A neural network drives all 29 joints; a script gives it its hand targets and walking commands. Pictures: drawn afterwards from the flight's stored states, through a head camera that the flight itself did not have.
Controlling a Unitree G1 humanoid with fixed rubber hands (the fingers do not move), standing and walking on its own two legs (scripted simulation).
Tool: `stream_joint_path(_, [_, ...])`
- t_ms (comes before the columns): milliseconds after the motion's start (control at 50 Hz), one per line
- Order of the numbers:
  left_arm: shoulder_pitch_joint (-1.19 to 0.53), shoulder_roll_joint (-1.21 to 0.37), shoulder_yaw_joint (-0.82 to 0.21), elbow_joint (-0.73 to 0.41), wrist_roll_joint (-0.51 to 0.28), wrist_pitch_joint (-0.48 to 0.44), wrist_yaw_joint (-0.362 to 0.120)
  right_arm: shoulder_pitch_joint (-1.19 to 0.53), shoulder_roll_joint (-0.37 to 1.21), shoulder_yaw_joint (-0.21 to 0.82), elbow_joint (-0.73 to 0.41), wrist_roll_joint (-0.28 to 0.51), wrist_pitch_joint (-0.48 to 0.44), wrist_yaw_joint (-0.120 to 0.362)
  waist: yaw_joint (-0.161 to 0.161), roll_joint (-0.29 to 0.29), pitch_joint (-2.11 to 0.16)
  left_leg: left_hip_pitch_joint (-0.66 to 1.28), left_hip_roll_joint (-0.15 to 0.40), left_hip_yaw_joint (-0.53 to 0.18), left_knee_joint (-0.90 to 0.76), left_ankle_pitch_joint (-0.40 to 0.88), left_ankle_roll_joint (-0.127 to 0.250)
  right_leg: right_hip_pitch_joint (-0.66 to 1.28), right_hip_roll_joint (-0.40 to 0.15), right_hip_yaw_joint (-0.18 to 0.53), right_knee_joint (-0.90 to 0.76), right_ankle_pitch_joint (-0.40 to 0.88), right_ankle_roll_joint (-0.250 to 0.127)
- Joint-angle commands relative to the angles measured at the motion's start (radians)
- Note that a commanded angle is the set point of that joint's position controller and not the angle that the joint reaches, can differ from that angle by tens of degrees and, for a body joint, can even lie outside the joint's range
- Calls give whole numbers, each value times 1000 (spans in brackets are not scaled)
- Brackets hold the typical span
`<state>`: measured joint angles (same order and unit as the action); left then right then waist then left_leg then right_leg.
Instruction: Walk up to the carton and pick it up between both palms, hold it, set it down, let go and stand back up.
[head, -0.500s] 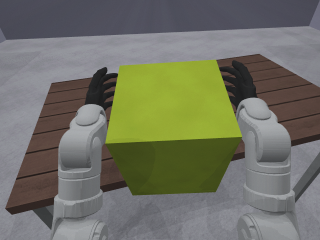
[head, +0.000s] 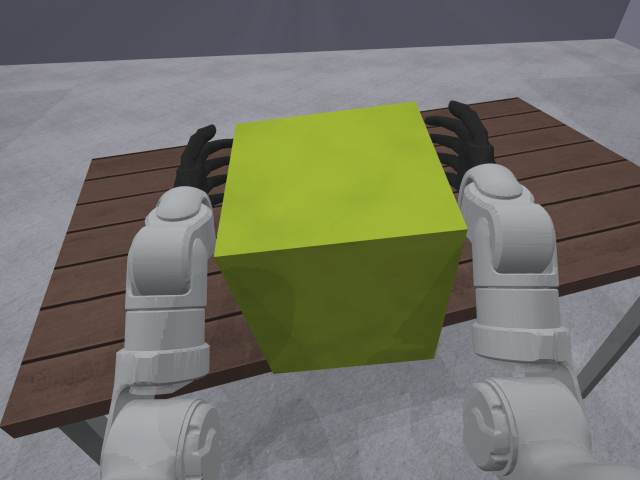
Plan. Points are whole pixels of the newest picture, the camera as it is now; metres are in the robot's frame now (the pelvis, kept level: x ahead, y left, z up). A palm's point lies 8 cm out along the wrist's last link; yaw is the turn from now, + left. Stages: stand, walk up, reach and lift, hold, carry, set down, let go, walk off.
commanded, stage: hold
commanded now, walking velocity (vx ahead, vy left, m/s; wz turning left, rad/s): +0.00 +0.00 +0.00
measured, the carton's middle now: (339, 247) +0.37 -0.02 +0.16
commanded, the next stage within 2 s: none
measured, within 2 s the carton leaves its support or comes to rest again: neither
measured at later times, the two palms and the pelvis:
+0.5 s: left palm (193, 207) +0.36 +0.14 +0.23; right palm (475, 192) +0.35 -0.16 +0.24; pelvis +0.03 +0.01 +0.00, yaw +1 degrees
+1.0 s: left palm (207, 203) +0.34 +0.12 +0.25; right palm (508, 185) +0.33 -0.18 +0.26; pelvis -0.02 -0.01 +0.00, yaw +1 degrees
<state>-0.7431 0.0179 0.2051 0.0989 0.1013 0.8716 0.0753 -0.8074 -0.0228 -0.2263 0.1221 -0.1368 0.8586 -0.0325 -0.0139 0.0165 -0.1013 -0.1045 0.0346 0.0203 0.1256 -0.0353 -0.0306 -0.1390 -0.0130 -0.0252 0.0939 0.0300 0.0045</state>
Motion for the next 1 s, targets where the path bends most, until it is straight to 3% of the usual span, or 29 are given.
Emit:
stream_joint_path(0, [-604,-372,-349,-199,-172,-93,-161,-530,406,363,-199,176,-75,135,1,-39,-390,67,-80,14,-32,106,-3,272,60,-6,17,126,38])
stream_joint_path(60, [-575,-365,-380,-287,-182,-101,-151,-436,401,364,-199,188,-75,124,-16,5,-410,118,-81,12,-38,204,-11,317,53,1,7,234,35])
stream_joint_path(100, [-551,-374,-397,-318,-195,-103,-145,-426,401,382,-254,196,-78,117,-7,13,-433,136,-70,0,-38,260,-15,328,54,8,4,272,36])
stream_joint_path(140, [-518,-377,-414,-363,-207,-104,-139,-420,399,401,-333,195,-78,106,-19,-13,-442,168,-72,-11,-36,308,-3,350,53,4,13,334,40])
stream_joint_path(160, [-495,-378,-432,-364,-215,-101,-135,-414,393,412,-373,197,-80,99,-11,5,-443,159,-70,-12,-29,347,-10,353,56,5,7,345,34])
stream_joint_path(200, [-459,-361,-450,-387,-217,-100,-126,-380,369,438,-415,201,-77,89,-13,-23,-435,179,-69,-13,-30,364,-12,333,52,-1,2,356,41])
stream_joint_path(220, [-459,-359,-470,-437,-236,-102,-122,-350,358,446,-424,198,-73,84,-30,-17,-441,174,-69,-16,-31,364,-14,360,54,-2,6,355,37])
stream_joint_path(240, [-442,-342,-458,-451,-229,-103,-118,-325,361,453,-439,211,-68,80,-23,-30,-428,178,-70,-14,-33,381,-15,368,51,-3,1,380,33])
stream_joint_path(280, [-427,-354,-486,-504,-239,-94,-106,-312,354,469,-493,221,-65,76,-26,16,-434,180,-68,-17,-23,400,-21,371,53,-2,6,384,28])
stream_joint_path(340, [-372,-359,-525,-576,-272,-78,-91,-298,335,511,-606,257,-49,65,-21,11,-459,208,-60,-23,-14,455,-24,366,56,-5,1,415,30])
stream_joint_path(400, [-351,-343,-531,-642,-280,-51,-77,-237,309,499,-640,261,-27,58,-26,8,-439,224,-61,-25,-1,447,-30,327,53,-2,4,371,23])
stream_joint_path(440, [-284,-331,-518,-618,-264,-33,-71,-194,289,487,-623,258,-7,60,-21,14,-357,179,-58,-16,0,432,-46,323,61,-7,-17,312,10])
stream_joint_path(520, [-272,-314,-494,-579,-268,-10,-68,-191,245,459,-593,257,12,73,-27,-8,-300,138,-51,-8,-13,269,-44,282,68,-30,-24,153,10])
stream_joint_path(580, [-293,-300,-477,-553,-249,0,-73,-231,253,460,-572,264,23,90,-27,-27,-226,79,-63,2,-19,188,-33,270,62,-18,-8,151,23])
stream_joint_path(640, [-343,-304,-466,-521,-230,-1,-80,-274,261,435,-534,255,18,106,-22,1,-260,48,-63,8,-14,94,-27,255,60,-18,4,66,23])
stream_joint_path(740, [-464,-341,-460,-496,-240,-25,-105,-394,315,433,-495,258,1,121,-17,-62,-361,48,-70,11,6,-2,-5,242,54,-26,29,-22,37])
stream_joint_path(780, [-523,-337,-458,-477,-222,-40,-115,-444,348,441,-446,255,-8,125,-16,-57,-422,41,-81,24,14,-27,1,239,49,-25,41,-29,49])
stream_joint_path(820, [-564,-355,-445,-421,-219,-43,-130,-483,365,438,-415,255,-14,124,-12,-35,-426,29,-88,26,12,-80,1,230,50,-28,39,-84,45])
stream_joint_path(840, [-573,-356,-433,-390,-210,-42,-136,-499,373,439,-400,245,-15,125,-7,-44,-379,0,-94,34,7,-74,4,204,52,-17,35,-71,45])
stream_joint_path(860, [-595,-347,-422,-374,-212,-50,-140,-506,380,437,-367,224,-15,127,-24,-67,-411,18,-91,33,12,-87,8,216,47,-23,37,-93,52])
stream_joint_path(880, [-601,-344,-404,-347,-198,-51,-148,-506,391,424,-333,221,-11,130,-18,-60,-397,18,-95,32,10,-110,4,216,48,-23,38,-120,50])
stream_joint_path(900, [-612,-321,-392,-310,-185,-56,-152,-508,379,413,-295,199,-11,133,-15,-89,-376,-2,-89,31,-8,-128,10,210,57,-34,31,-136,51])
stream_joint_path(920, [-621,-325,-376,-265,-175,-56,-160,-506,374,394,-269,194,-17,134,-7,-48,-341,-15,-98,47,-6,-146,13,199,61,-32,32,-154,53])
stream_joint_path(960, [-592,-302,-324,-181,-141,-68,-175,-506,389,361,-188,174,-19,142,3,-104,-313,-32,-93,41,-6,-156,18,198,54,-24,23,-185,64])
stream_joint_path(980, [-605,-302,-307,-163,-134,-69,-178,-514,385,353,-161,171,-22,146,11,-86,-268,-27,-93,41,-14,-153,20,181,56,-27,26,-182,57])
